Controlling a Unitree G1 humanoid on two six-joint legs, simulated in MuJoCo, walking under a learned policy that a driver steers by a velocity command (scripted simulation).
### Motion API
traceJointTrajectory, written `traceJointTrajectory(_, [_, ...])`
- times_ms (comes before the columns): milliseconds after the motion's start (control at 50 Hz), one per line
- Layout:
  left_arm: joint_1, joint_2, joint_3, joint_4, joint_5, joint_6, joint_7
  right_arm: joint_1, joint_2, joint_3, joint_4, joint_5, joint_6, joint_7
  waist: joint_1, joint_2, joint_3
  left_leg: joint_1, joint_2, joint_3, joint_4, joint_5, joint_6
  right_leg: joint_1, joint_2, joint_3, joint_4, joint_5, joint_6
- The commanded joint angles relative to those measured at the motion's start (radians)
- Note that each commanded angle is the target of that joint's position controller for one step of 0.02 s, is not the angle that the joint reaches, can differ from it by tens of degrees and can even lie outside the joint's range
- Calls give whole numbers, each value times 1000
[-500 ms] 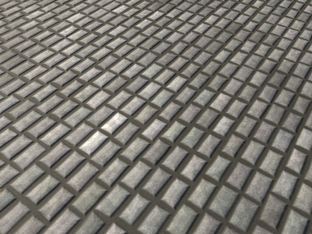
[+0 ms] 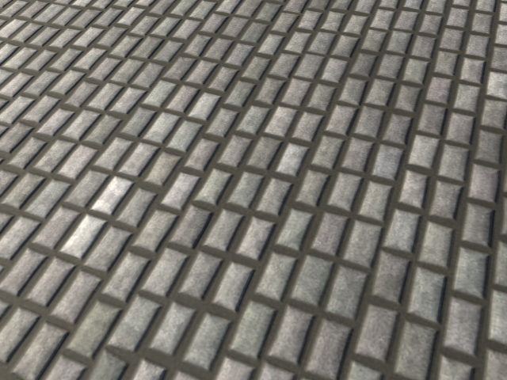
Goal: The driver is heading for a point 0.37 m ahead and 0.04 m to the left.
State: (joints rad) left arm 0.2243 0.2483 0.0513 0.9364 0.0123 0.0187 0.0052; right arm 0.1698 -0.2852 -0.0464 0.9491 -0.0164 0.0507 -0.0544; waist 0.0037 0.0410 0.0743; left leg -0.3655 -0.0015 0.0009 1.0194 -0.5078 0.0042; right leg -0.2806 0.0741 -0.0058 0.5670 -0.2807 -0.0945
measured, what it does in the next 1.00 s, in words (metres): walks ahead: left foot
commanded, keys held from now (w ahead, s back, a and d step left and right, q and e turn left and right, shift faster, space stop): e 0.16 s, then q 0.02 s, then w+q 0.48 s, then no key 0.34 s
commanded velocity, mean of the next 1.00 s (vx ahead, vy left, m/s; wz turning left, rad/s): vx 0.21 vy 0.00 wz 0.06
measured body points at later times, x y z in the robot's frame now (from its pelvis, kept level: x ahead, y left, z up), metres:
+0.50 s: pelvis +0.06 +0.01 +0.02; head +0.06 +0.01 +0.47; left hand +0.09 +0.28 -0.12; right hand +0.14 -0.26 -0.11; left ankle +0.09 +0.13 -0.69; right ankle +0.01 -0.06 -0.73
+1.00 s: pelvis +0.25 +0.11 +0.01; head +0.29 +0.14 +0.46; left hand +0.30 +0.37 -0.14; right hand +0.31 -0.13 -0.12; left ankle +0.16 +0.15 -0.73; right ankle +0.37 +0.01 -0.68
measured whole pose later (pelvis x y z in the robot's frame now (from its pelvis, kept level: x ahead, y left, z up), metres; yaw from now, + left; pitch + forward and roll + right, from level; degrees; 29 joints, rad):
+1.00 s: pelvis +0.25 +0.11 +0.01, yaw +8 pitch +0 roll +0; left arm 0.18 0.25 0.02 0.92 0.03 -0.01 -0.02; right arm 0.31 -0.20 -0.01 0.92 -0.01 -0.04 -0.02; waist 0.00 -0.05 0.08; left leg -0.01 -0.12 -0.02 0.27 -0.26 0.11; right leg -0.57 -0.03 -0.04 0.81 -0.14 0.00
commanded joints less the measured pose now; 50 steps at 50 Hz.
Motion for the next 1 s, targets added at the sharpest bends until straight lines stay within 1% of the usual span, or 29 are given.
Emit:
traceJointTrajectory(20, [2,152,36,-64,-6,6,14,-12,-97,-15,-63,-8,-15,9,-6,-116,-47,-184,32,-58,92,94,-6,163,-254,349,-265,435,-128])
traceJointTrajectory(40, [12,143,34,-67,-6,6,14,2,-98,-16,-59,-12,-16,16,-5,-122,-79,-171,21,-51,98,118,-14,190,-238,333,-257,494,-122])
traceJointTrajectory(80, [46,154,39,-64,-11,-1,11,6,-90,-16,-68,-4,-14,22,0,-102,-114,-177,14,-53,81,139,-28,236,-236,332,-246,549,-117])
traceJointTrajectory(120, [63,170,46,-64,-12,-2,11,-14,-84,-15,-84,-2,-9,20,10,-106,-113,-200,12,-57,47,150,-40,254,-231,349,-249,516,-111])
traceJointTrajectory(180, [61,167,45,-73,-5,1,15,-25,-87,-18,-96,-2,-3,19,16,-130,-110,-213,11,-57,-8,160,-51,254,-226,367,-264,426,-105])
traceJointTrajectory(200, [71,154,40,-70,-2,0,16,-12,-85,-17,-90,-6,-5,23,21,-130,-132,-191,18,-48,-37,163,-52,249,-221,368,-292,289,-112])
traceJointTrajectory(240, [88,134,29,-56,9,-2,17,-28,-75,-15,-90,-20,-13,36,37,-157,-110,-179,27,-28,-89,160,-51,219,-215,400,-381,-83,-134])
traceJointTrajectory(260, [96,128,25,-46,15,-4,17,-35,-70,-13,-89,-24,-18,44,44,-170,-86,-181,30,-20,-114,158,-50,211,-224,419,-418,-178,-142])
traceJointTrajectory(300, [112,146,26,-32,20,-15,16,-56,-76,-13,-91,-22,-32,53,56,-155,-43,-200,37,-17,-150,165,-37,217,-252,431,-453,-223,-152])
traceJointTrajectory(340, [126,167,30,-23,20,-31,17,-69,-79,-13,-96,-20,-46,61,61,-125,-27,-227,41,-24,-170,178,-18,245,-280,427,-465,-227,-159])
traceJointTrajectory(380, [133,170,32,-16,19,-48,17,-69,-77,-13,-99,-17,-56,70,60,-112,-17,-247,39,-34,-184,185,2,264,-298,408,-474,-234,-161])
traceJointTrajectory(460, [144,165,33,-10,16,-77,19,-74,-71,-13,-114,-15,-67,84,56,-108,5,-254,34,-45,-226,191,30,263,-321,344,-484,-231,-154])
traceJointTrajectory(560, [153,173,37,-7,18,-99,16,-121,-60,-8,-166,-13,-75,100,61,-123,32,-182,45,14,-337,182,53,227,-334,238,-455,-160,-134])
traceJointTrajectory(600, [139,181,39,-9,18,-102,9,-105,-58,-8,-180,-9,-78,104,42,-130,38,-79,28,54,-409,195,73,174,-330,179,-418,-87,-114])
traceJointTrajectory(620, [121,187,40,-11,14,-101,6,-59,-54,-9,-174,-9,-80,104,9,-124,29,22,2,86,-465,219,85,127,-318,133,-358,3,-98])
traceJointTrajectory(640, [114,186,38,-12,10,-100,4,27,-64,-17,-149,-12,-85,100,-33,-100,-6,171,-46,109,-511,227,100,66,-287,72,-231,175,-76])
traceJointTrajectory(660, [117,164,28,-17,15,-103,1,173,-108,-39,-101,-17,-94,91,-89,-23,-91,361,-51,56,-551,206,126,-2,-230,-11,0,325,-42])
traceJointTrajectory(680, [88,96,3,-66,15,-104,-5,326,-211,-66,-85,-37,-104,72,-142,182,-178,535,224,-367,-721,-12,210,-208,-124,-129,383,160,31])
traceJointTrajectory(700, [87,82,1,-89,28,-110,-6,328,-244,-64,-85,-13,-104,68,-94,247,-156,574,393,-761,-849,189,292,-455,-5,-57,565,-250,53])
traceJointTrajectory(720, [85,123,6,-72,33,-103,-6,271,-198,-55,-91,2,-101,67,-61,65,-80,508,382,-595,-766,459,309,-469,-99,21,648,-198,46])
traceJointTrajectory(740, [82,116,3,-60,17,-104,-13,207,-145,-42,-112,1,-107,68,-31,-16,-67,433,330,-447,-720,744,292,-410,-127,29,642,-116,53])
traceJointTrajectory(760, [86,107,1,-50,11,-99,-14,159,-112,-30,-120,0,-110,70,0,-45,-57,373,271,-317,-717,928,250,-353,-152,26,584,-79,63])
traceJointTrajectory(780, [90,110,0,-44,19,-85,-13,123,-91,-22,-127,5,-114,67,20,-19,-64,345,226,-238,-721,1025,214,-307,-161,17,541,-57,75])
traceJointTrajectory(800, [108,107,-1,-33,25,-68,-18,106,-85,-16,-129,5,-116,65,33,17,-82,328,194,-183,-723,1123,202,-268,-145,-2,538,-31,87])
traceJointTrajectory(840, [109,99,-2,-31,23,-48,-23,140,-90,-13,-111,13,-119,60,39,21,-98,338,172,-126,-715,1282,180,-257,-120,-21,515,22,100])
traceJointTrajectory(880, [77,87,-6,-36,19,-38,-25,164,-89,-9,-94,14,-114,51,29,19,-90,350,155,-91,-722,1321,154,-275,-108,-35,461,68,106])
traceJointTrajectory(900, [54,80,-9,-41,18,-35,-25,171,-79,-4,-87,12,-110,46,22,26,-83,357,144,-77,-722,1325,138,-281,-102,-44,422,92,106])
traceJointTrajectory(960, [-23,57,-21,-56,14,-36,-22,182,-52,10,-63,8,-101,32,-4,44,-62,362,113,-44,-711,1299,100,-251,-78,-70,253,159,96])
traceJointTrajectory(1000, [-56,47,-29,-58,11,-40,-14,206,-46,15,-40,5,-96,23,-23,48,-58,385,119,-47,-689,1313,92,-216,-60,-83,154,183,85])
